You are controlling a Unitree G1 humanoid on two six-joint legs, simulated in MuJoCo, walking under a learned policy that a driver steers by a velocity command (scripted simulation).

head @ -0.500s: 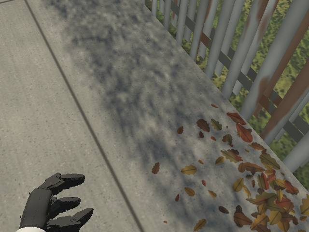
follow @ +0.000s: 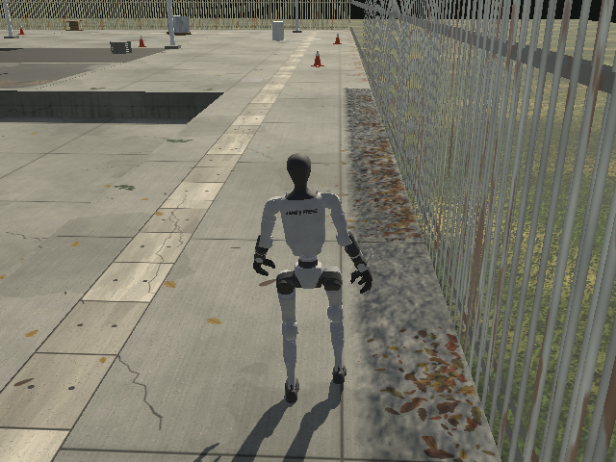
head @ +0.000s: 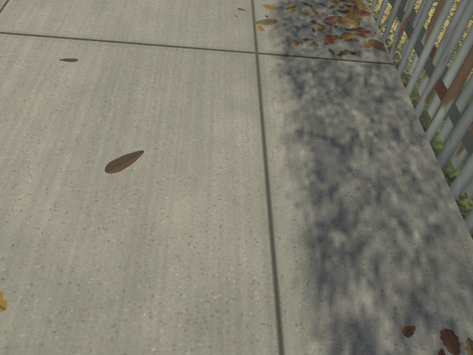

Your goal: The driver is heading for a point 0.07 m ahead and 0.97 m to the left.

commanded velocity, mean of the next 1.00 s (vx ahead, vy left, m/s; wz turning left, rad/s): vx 0.95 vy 0.00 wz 0.99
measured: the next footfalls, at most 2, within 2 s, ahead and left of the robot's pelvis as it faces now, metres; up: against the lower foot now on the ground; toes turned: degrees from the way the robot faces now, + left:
right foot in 0.28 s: +0.39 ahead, -0.09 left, +0.00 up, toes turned +17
left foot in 0.74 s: +0.66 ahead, +0.31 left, +0.00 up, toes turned +45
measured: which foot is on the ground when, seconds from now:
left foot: down 0.00-0.28, up 0.30-0.72, down 0.74-1.00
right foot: up 0.00-0.26, down 0.28-0.74, up 0.76-1.00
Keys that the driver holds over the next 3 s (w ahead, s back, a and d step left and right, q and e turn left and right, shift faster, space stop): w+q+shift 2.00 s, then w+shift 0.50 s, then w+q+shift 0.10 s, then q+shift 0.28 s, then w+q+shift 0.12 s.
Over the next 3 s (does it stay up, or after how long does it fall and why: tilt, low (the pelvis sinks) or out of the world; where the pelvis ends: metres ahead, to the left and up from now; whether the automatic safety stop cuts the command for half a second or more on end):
stays up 0.57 1.94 0.00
